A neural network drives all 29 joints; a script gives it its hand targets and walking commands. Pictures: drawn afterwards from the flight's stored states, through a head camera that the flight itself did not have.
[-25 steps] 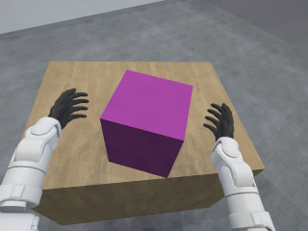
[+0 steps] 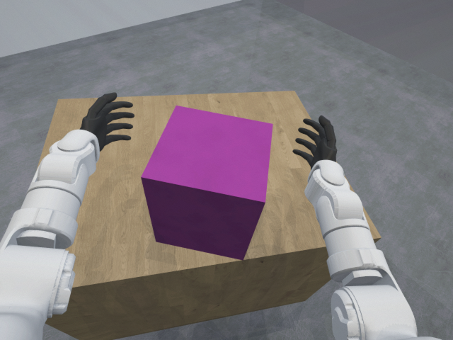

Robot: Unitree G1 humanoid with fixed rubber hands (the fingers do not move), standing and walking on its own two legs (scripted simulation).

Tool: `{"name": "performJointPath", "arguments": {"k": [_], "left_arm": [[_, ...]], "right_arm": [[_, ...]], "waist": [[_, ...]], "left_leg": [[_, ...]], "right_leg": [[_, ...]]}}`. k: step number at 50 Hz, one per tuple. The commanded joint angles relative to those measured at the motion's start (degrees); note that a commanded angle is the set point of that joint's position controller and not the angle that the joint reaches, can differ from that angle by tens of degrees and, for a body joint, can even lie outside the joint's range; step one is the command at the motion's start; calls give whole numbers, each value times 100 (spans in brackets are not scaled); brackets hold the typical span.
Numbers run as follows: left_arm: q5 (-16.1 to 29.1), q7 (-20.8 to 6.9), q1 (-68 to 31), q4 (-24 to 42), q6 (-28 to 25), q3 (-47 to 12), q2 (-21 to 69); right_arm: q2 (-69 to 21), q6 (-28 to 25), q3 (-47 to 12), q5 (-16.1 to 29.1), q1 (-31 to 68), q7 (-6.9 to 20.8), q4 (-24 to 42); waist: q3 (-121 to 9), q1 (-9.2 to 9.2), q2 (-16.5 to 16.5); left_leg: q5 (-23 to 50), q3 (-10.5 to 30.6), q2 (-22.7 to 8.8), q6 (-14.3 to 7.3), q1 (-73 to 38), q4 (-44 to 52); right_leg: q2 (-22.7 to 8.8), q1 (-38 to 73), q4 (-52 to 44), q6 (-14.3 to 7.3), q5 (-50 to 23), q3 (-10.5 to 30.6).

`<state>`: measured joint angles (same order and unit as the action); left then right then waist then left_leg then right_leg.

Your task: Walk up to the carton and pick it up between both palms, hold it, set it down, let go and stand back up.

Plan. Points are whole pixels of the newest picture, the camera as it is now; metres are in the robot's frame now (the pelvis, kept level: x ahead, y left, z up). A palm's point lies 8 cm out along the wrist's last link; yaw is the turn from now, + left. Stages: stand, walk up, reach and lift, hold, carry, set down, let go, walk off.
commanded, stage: reach and lift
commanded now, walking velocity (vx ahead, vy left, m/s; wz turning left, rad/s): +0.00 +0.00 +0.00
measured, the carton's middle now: (211, 186) +0.42 -0.06 -0.02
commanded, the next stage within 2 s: none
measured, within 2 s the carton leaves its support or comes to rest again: neither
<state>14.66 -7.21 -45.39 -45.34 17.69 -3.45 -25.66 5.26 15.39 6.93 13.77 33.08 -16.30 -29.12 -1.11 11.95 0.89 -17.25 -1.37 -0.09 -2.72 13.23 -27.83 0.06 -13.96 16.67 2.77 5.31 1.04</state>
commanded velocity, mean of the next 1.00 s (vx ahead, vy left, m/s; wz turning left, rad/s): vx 0.00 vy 0.00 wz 0.00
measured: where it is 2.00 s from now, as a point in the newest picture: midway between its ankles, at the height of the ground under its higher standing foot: outside the picture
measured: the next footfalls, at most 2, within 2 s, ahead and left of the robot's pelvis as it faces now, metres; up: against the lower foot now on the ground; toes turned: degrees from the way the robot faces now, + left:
none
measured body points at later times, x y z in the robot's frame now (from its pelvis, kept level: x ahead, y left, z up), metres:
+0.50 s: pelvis +0.00 -0.01 +0.00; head +0.02 +0.03 +0.45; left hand +0.51 +0.11 +0.16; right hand +0.39 -0.26 +0.16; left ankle -0.03 +0.08 -0.74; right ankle +0.03 -0.16 -0.74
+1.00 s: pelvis -0.01 -0.02 -0.01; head +0.05 +0.01 +0.43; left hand +0.49 +0.09 +0.06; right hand +0.37 -0.25 +0.05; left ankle -0.03 +0.08 -0.74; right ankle +0.04 -0.16 -0.74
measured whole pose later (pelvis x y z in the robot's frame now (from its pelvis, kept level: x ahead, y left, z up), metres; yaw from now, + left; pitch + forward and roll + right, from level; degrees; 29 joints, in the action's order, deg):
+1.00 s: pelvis -0.01 -0.02 -0.01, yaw +0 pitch +18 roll -2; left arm 13.1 -3.5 -57.7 -77.7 -3.8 -4.9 -21.1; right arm -1.7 -2.4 12.0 6.4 44.4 -17.0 -57.7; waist -11.6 16.0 -1.0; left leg -16.9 0.2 -0.9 -1.1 34.6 -33.7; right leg 0.5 -35.8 24.3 1.1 6.2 -1.4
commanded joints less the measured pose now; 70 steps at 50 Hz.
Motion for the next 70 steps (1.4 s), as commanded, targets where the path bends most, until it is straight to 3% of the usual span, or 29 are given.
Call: {"name": "performJointPath", "arguments": {"k": [1, 24, 33, 34, 35, 40, 47, 52, 61, 62, 63, 64, 70], "left_arm": [[17, 48, -3500, 875, -378, 300, -1040], [283, 237, -5564, -1641, -1195, -407, -914], [158, 171, -5207, -2630, -1575, -466, -634], [-5, 126, -4623, -2883, -1618, -460, -294], [-67, 106, -4701, -2619, -1689, -323, -350], [-167, 200, -4764, -2332, -2045, -122, -392], [-176, 417, -4999, -1816, -2518, 12, -467], [-53, 377, -4949, -2321, -2606, -234, -343], [-94, 367, -5060, -3235, -3036, -530, -20], [-2, 366, -5125, -3570, -3142, -339, -340], [4, 399, -5225, -3525, -3217, -417, -337], [29, 437, -5327, -3489, -3270, -463, -295], [16, 503, -5556, -3202, -3313, -507, -47]], "right_arm": [[810, -365, 153, -49, 2748, 32, 916], [882, -833, 109, -16, 4760, 25, -1166], [534, -1073, -121, 29, 4508, -36, -1952], [423, -1138, 11, -103, 4071, -42, -2310], [469, -1256, 100, -163, 4111, -58, -2100], [285, -1704, 280, -501, 4127, -71, -1851], [124, -2170, 514, -857, 4149, -76, -1376], [157, -2281, 472, -773, 4205, -54, -1735], [145, -2677, 532, -714, 4212, 72, -3189], [79, -2652, 501, -625, 4313, 105, -3293], [111, -2684, 522, -629, 4356, 113, -3250], [140, -2720, 564, -678, 4418, 127, -3202], [212, -2964, 868, -918, 4625, 32, -3144]], "waist": [[-3059, 158, -868], [-3809, 511, -1039], [-3424, 501, -1040], [-3095, 671, -1177], [-3277, 591, -1219], [-3903, 545, -1154], [-5371, 561, -1248], [-5251, 616, -1310], [-4732, 589, -1714], [-4716, 362, -1535], [-4752, 457, -1557], [-4892, 418, -1646], [-5646, 434, -1780]], "left_leg": [[2749, 45, -59, 700, -949, 299], [2765, 11, -33, 637, -832, 191], [2314, 52, -32, 543, -478, 286], [2285, 162, -52, 575, -397, 191], [2377, 139, -58, 601, -409, 142], [2422, 106, -12, 632, -154, -117], [2437, 75, 81, 661, 385, -505], [2116, 132, 71, 644, 656, -659], [1990, 265, -12, 778, 759, -965], [1782, 209, 60, 700, 815, -957], [1574, 252, 60, 679, 1050, -887], [1529, 226, 49, 703, 1017, -893], [2557, 177, 35, 951, 586, -1477]], "right_leg": [[292, 1357, 334, -424, -2141, -408], [203, 986, 419, -443, -2540, -448], [138, 746, 413, -434, -2319, -484], [167, 517, 462, -484, -2243, -497], [170, 434, 466, -481, -2259, -526], [191, 263, 701, -396, -2493, -569], [138, 305, 1213, -292, -3095, -462], [111, -68, 1336, -321, -2698, -449], [165, -1357, 1519, -425, -1612, -596], [48, -1176, 1598, -323, -1461, -572], [26, -1202, 1673, -288, -1394, -598], [33, -1282, 1716, -299, -1343, -617], [194, -1501, 1801, -356, -1956, -614]]}}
